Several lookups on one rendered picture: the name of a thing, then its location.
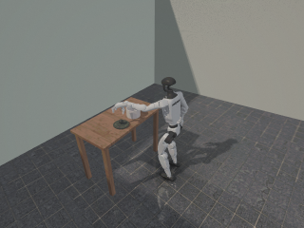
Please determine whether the left robot forearm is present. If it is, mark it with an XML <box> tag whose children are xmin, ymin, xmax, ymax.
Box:
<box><xmin>122</xmin><ymin>101</ymin><xmax>146</xmax><ymax>111</ymax></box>

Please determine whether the table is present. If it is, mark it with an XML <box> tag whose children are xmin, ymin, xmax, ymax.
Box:
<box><xmin>70</xmin><ymin>97</ymin><xmax>160</xmax><ymax>197</ymax></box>

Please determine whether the robot right shin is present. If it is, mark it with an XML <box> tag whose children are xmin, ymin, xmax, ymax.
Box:
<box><xmin>167</xmin><ymin>141</ymin><xmax>177</xmax><ymax>163</ymax></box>

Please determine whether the robot right upper arm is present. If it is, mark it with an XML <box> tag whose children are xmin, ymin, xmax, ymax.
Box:
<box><xmin>174</xmin><ymin>91</ymin><xmax>189</xmax><ymax>112</ymax></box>

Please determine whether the left robot hand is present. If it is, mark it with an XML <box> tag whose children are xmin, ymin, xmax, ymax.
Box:
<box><xmin>111</xmin><ymin>102</ymin><xmax>125</xmax><ymax>114</ymax></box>

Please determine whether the right robot hand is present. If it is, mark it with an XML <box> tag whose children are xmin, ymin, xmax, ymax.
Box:
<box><xmin>177</xmin><ymin>120</ymin><xmax>183</xmax><ymax>126</ymax></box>

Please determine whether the right robot forearm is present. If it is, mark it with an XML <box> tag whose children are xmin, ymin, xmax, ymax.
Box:
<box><xmin>180</xmin><ymin>110</ymin><xmax>187</xmax><ymax>121</ymax></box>

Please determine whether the left robot thigh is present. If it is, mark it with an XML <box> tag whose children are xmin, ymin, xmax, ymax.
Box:
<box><xmin>158</xmin><ymin>132</ymin><xmax>175</xmax><ymax>159</ymax></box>

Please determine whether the pot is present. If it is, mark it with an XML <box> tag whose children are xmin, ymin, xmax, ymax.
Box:
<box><xmin>126</xmin><ymin>107</ymin><xmax>141</xmax><ymax>120</ymax></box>

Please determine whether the lid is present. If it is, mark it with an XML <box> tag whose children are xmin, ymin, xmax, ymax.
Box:
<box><xmin>113</xmin><ymin>120</ymin><xmax>129</xmax><ymax>129</ymax></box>

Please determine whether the robot left upper arm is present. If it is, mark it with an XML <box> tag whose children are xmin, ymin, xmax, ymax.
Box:
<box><xmin>142</xmin><ymin>100</ymin><xmax>168</xmax><ymax>112</ymax></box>

